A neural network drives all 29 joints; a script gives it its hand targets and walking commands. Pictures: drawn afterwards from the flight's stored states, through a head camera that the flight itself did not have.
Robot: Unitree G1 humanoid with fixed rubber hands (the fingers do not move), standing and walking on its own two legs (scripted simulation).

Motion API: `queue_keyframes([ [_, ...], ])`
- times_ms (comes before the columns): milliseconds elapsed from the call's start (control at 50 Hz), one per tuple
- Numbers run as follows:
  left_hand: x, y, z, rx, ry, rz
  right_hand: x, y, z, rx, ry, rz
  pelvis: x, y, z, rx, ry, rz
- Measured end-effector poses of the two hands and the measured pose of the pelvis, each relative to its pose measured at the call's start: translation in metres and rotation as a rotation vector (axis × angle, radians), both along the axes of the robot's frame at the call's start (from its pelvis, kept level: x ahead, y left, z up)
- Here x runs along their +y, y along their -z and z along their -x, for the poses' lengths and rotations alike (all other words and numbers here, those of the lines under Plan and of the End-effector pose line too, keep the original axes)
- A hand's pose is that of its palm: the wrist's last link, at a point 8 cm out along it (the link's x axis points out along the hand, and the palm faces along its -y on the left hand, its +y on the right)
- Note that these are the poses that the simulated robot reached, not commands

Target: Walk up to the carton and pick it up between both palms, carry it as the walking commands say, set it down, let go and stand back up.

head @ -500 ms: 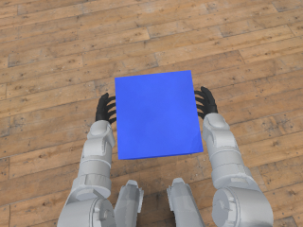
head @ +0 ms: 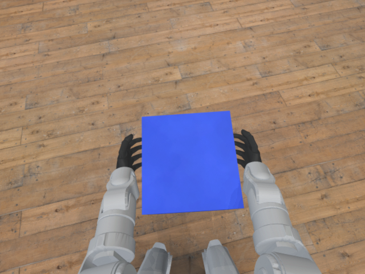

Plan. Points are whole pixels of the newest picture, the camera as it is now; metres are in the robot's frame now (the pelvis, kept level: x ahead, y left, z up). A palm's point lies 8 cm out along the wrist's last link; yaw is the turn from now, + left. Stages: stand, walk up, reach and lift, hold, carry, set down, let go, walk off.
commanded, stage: reach and lift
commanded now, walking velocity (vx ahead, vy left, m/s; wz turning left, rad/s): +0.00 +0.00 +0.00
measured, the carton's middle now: (189, 170) +0.39 +0.00 -0.12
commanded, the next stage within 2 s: none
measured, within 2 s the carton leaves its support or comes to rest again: neither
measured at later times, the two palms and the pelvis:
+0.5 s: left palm (115, 164) +0.35 +0.14 +0.03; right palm (261, 158) +0.36 -0.15 +0.02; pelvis +0.01 +0.00 +0.06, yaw +0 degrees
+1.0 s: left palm (98, 147) +0.35 +0.14 +0.11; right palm (271, 156) +0.34 -0.14 +0.09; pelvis +0.03 +0.00 +0.10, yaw +0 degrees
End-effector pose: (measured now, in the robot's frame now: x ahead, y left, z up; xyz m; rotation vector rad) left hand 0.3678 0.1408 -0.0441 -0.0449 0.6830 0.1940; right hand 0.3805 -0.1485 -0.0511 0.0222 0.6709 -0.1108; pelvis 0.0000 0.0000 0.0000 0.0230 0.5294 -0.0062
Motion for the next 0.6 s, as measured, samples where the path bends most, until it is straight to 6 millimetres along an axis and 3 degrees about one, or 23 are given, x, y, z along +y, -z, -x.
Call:
queue_keyframes([
  [600, 0.001, -0.091, 0.019, 0.019, 0.025, -0.037, 0.002, -0.089, 0.02, 0.022, -0.002, 0.011, -0.002, -0.071, -0.017, -0.219, 0.0, 0.006],
])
